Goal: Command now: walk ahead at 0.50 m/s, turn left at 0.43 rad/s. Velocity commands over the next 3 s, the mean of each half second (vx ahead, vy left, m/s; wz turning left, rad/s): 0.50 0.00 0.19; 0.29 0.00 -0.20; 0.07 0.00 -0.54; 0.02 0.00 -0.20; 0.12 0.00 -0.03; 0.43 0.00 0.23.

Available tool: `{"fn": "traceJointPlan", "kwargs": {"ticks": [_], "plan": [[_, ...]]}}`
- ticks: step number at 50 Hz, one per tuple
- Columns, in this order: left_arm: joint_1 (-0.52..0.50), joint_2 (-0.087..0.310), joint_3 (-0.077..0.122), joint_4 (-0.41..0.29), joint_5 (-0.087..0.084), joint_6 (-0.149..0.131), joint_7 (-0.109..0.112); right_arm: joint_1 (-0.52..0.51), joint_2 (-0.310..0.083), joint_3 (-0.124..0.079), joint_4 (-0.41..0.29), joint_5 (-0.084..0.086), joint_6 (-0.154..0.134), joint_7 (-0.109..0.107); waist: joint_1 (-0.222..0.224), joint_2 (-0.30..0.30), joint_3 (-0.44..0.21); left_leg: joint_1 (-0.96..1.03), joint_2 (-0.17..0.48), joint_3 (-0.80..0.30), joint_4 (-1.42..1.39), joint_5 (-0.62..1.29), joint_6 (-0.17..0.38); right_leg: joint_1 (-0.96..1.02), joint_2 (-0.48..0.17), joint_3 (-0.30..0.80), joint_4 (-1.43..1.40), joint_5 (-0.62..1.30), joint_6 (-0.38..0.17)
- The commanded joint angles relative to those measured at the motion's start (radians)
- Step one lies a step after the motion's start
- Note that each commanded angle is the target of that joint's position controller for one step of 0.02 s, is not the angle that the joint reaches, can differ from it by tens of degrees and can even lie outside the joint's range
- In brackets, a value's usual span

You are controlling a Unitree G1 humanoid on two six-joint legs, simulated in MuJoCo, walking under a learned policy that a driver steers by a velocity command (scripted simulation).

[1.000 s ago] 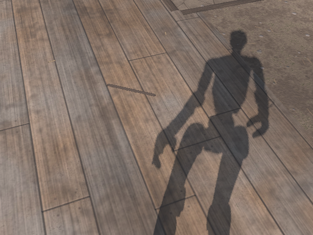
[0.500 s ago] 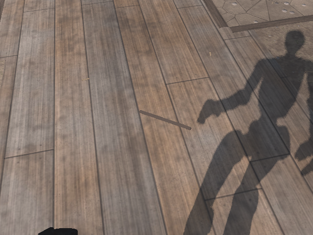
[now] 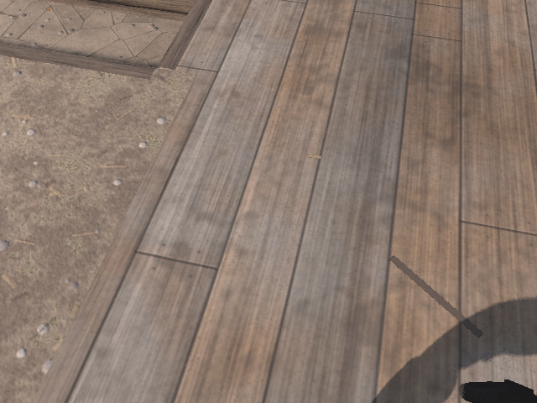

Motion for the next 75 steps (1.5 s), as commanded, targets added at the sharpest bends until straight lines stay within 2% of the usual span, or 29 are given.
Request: {"fn": "traceJointPlan", "kwargs": {"ticks": [1, 3, 4, 6, 20, 23, 25, 26, 27, 28, 30, 32, 34, 37, 45, 49, 50, 51, 52, 53, 54, 57, 62, 65, 70, 72, 73, 74, 75], "plan": [[-0.111, 0.140, 0.028, -0.162, 0.001, -0.023, -0.012, 0.350, -0.253, -0.083, 0.039, 0.034, 0.007, -0.041, -0.175, 0.047, -0.285, 0.758, 0.400, -0.687, -0.332, 0.031, 0.228, -0.681, 0.049, 0.228, 0.579, 0.044, -0.017], [-0.090, 0.103, 0.013, -0.135, -0.005, -0.034, -0.015, 0.263, -0.146, -0.050, 0.060, 0.036, -0.008, -0.049, -0.084, -0.003, -0.105, 0.492, 0.301, -0.440, -0.352, 0.257, 0.144, -0.586, -0.019, 0.226, 0.402, 0.149, -0.030], [-0.068, 0.101, 0.014, -0.114, 0.014, -0.016, -0.017, 0.212, -0.105, -0.035, 0.062, 0.042, -0.015, -0.048, -0.043, -0.014, -0.074, 0.405, 0.230, -0.353, -0.378, 0.291, 0.087, -0.511, -0.034, 0.230, 0.343, 0.169, -0.030], [-0.003, 0.092, 0.012, -0.094, 0.026, 0.014, -0.025, 0.225, -0.097, -0.028, 0.073, 0.045, -0.040, -0.041, -0.016, 0.047, -0.096, 0.351, 0.227, -0.310, -0.409, 0.405, 0.107, -0.438, -0.029, 0.218, 0.311, 0.176, -0.017], [-0.430, 0.058, 0.000, -0.208, 0.013, 0.008, -0.048, 0.446, -0.122, -0.021, 0.206, 0.036, -0.062, -0.057, -0.127, 0.054, 0.039, 0.571, 0.227, -0.222, -0.466, 0.444, 0.062, -0.611, 0.039, 0.161, -0.205, 0.468, -0.046], [-0.376, 0.073, 0.006, -0.199, 0.011, -0.003, -0.043, 0.413, -0.146, -0.022, 0.219, 0.029, -0.062, -0.068, -0.078, 0.064, 0.022, 0.603, 0.247, -0.203, -0.381, 0.691, 0.040, -0.477, 0.091, 0.145, -0.278, 0.368, -0.097], [-0.165, 0.108, 0.024, -0.130, 0.011, -0.012, -0.022, 0.386, -0.167, -0.025, 0.226, 0.022, -0.060, -0.069, 0.016, 0.062, -0.097, 0.593, 0.216, -0.170, -0.130, 0.912, 0.011, -0.214, 0.161, 0.120, -0.335, 0.314, -0.139], [0.005, 0.143, 0.038, -0.083, 0.026, -0.022, -0.009, 0.380, -0.158, -0.020, 0.220, 0.029, -0.061, -0.068, 0.089, 0.030, -0.199, 0.457, 0.179, -0.143, 0.096, 0.748, -0.005, 0.039, 0.091, 0.188, -0.365, 0.336, -0.175], [0.122, 0.272, 0.072, -0.071, 0.053, -0.025, 0.002, 0.479, -0.061, 0.004, 0.184, 0.067, -0.066, -0.057, 0.066, -0.174, -0.361, 0.122, 0.044, -0.082, 0.494, 0.270, -0.054, 0.370, -0.215, 0.624, -0.383, 0.225, -0.294], [0.095, 0.245, 0.068, -0.061, 0.021, -0.015, -0.012, 0.485, -0.100, -0.008, 0.200, 0.053, -0.065, -0.058, 0.050, -0.205, -0.398, -0.054, -0.076, -0.153, 0.681, -0.351, -0.050, 0.387, -0.317, 0.952, -0.539, 0.246, -0.352], [-0.100, 0.129, 0.039, -0.083, -0.006, -0.013, -0.021, 0.349, -0.112, -0.011, 0.174, 0.031, -0.065, -0.051, -0.015, -0.032, -0.115, -0.119, 0.048, -0.194, 0.661, -0.198, -0.039, 0.090, -0.233, 0.674, -0.589, 0.192, -0.300], [-0.144, 0.067, 0.015, -0.061, -0.009, -0.025, -0.019, 0.334, -0.078, -0.005, 0.173, 0.017, -0.047, -0.045, -0.075, -0.038, -0.014, -0.027, 0.101, -0.159, 0.549, -0.153, -0.060, -0.093, -0.134, 0.474, -0.632, 0.532, -0.237], [-0.110, 0.070, 0.012, -0.030, -0.012, -0.045, -0.023, 0.371, -0.054, 0.001, 0.187, 0.005, -0.028, -0.044, -0.097, -0.063, -0.044, 0.045, 0.096, -0.125, 0.507, -0.159, -0.097, -0.128, -0.115, 0.390, -0.602, 0.950, -0.259], [-0.100, 0.119, 0.022, -0.010, -0.011, -0.049, -0.022, 0.313, -0.040, 0.006, 0.165, 0.015, -0.020, -0.047, -0.108, -0.065, -0.066, 0.020, 0.085, -0.094, 0.373, -0.092, -0.143, -0.118, -0.063, 0.308, -0.578, 1.140, -0.261], [-0.036, 0.144, 0.040, 0.002, -0.007, 0.007, -0.009, 0.112, -0.057, 0.012, 0.101, 0.036, -0.006, -0.078, -0.033, -0.105, -0.094, 0.042, 0.044, -0.101, 0.082, 0.009, -0.160, -0.055, -0.042, 0.385, -0.464, 1.001, -0.221], [-0.108, 0.159, 0.056, -0.026, -0.011, 0.030, 0.004, 0.203, -0.084, 0.001, 0.119, 0.036, -0.030, -0.094, -0.084, -0.095, -0.073, 0.201, 0.038, -0.131, -0.182, 0.037, -0.125, -0.084, -0.022, 0.493, -0.337, 0.783, -0.167], [-0.117, 0.134, 0.052, -0.046, -0.022, 0.028, 0.004, 0.259, -0.123, -0.010, 0.127, 0.021, -0.045, -0.102, -0.098, -0.027, -0.110, 0.338, 0.130, -0.201, -0.255, 0.195, -0.099, -0.153, 0.035, 0.477, -0.223, 0.663, -0.127], [-0.063, 0.055, 0.034, -0.077, -0.026, 0.025, 0.007, 0.299, -0.208, -0.025, 0.108, 0.014, -0.050, -0.109, -0.070, 0.173, -0.198, 0.495, 0.397, -0.408, -0.237, 0.610, -0.031, -0.261, 0.146, 0.358, 0.015, 0.253, -0.086], [0.028, 0.079, 0.046, -0.064, -0.020, 0.049, 0.017, 0.275, -0.217, -0.033, 0.105, 0.048, -0.024, -0.102, -0.052, 0.309, -0.274, 0.514, 0.516, -0.578, -0.254, 0.752, 0.117, -0.377, 0.262, 0.242, 0.198, -0.232, -0.069], [0.024, 0.133, 0.058, -0.036, 0.003, 0.065, 0.017, 0.245, -0.154, -0.019, 0.081, 0.050, -0.011, -0.098, -0.039, 0.146, -0.226, 0.461, 0.482, -0.524, -0.282, 0.610, 0.138, -0.407, 0.199, 0.280, 0.318, -0.197, -0.064], [-0.034, 0.133, 0.064, -0.035, 0.009, 0.076, 0.008, 0.188, -0.100, -0.005, 0.068, 0.044, -0.006, -0.101, -0.036, 0.074, -0.154, 0.386, 0.416, -0.422, -0.302, 0.459, 0.112, -0.417, 0.169, 0.286, 0.345, -0.112, -0.050], [-0.080, 0.107, 0.061, -0.055, 0.009, 0.108, -0.013, 0.116, -0.094, -0.001, 0.050, 0.024, 0.006, -0.111, -0.018, 0.134, -0.085, 0.275, 0.300, -0.228, -0.353, 0.306, 0.064, -0.400, 0.139, 0.252, 0.335, 0.022, 0.004], [-0.148, 0.095, 0.051, -0.098, 0.002, 0.128, -0.032, 0.158, -0.120, -0.016, 0.062, 0.023, 0.005, -0.102, -0.046, 0.132, -0.110, 0.316, 0.330, -0.158, -0.360, 0.207, 0.086, -0.399, 0.117, 0.225, 0.194, 0.056, 0.023], [-0.213, 0.096, 0.042, -0.139, 0.005, 0.131, -0.058, 0.157, -0.155, -0.031, 0.058, 0.017, 0.009, -0.085, -0.070, 0.163, -0.099, 0.284, 0.346, -0.155, -0.424, -0.158, 0.067, -0.345, 0.095, 0.188, 0.039, 0.056, 0.001], [-0.211, 0.089, 0.036, -0.168, -0.008, 0.112, -0.061, 0.159, -0.194, -0.052, 0.065, 0.019, 0.019, -0.070, -0.060, 0.141, -0.106, 0.270, 0.367, -0.077, -0.316, -0.010, 0.029, -0.193, 0.118, 0.127, -0.205, 0.080, -0.050], [-0.127, 0.112, 0.043, -0.144, -0.002, 0.092, -0.048, 0.181, -0.179, -0.055, 0.078, 0.026, 0.030, -0.063, -0.020, 0.054, -0.111, 0.171, 0.329, 0.009, -0.152, -0.032, -0.072, -0.032, 0.124, 0.186, -0.441, 0.213, -0.084], [-0.108, 0.195, 0.059, -0.150, 0.010, 0.080, -0.032, 0.213, -0.110, -0.041, 0.066, 0.020, 0.039, -0.054, -0.026, -0.198, -0.081, -0.001, 0.219, 0.108, 0.111, -0.271, -0.153, 0.026, -0.097, 0.508, -0.616, 0.198, -0.130], [-0.097, 0.331, 0.093, -0.164, 0.009, 0.080, -0.026, 0.128, -0.077, -0.026, -0.007, 0.023, 0.052, -0.070, -0.006, -0.310, -0.010, -0.163, 0.060, 0.028, 0.243, -0.464, -0.185, -0.072, -0.284, 0.760, -0.627, 0.402, -0.276], [-0.087, 0.267, 0.084, -0.155, 0.011, 0.081, -0.019, 0.091, -0.114, -0.031, 0.002, 0.020, 0.062, -0.076, 0.007, -0.164, -0.009, -0.150, 0.099, -0.077, 0.355, -0.410, -0.179, -0.077, -0.249, 0.668, -0.602, 0.460, -0.302]]}}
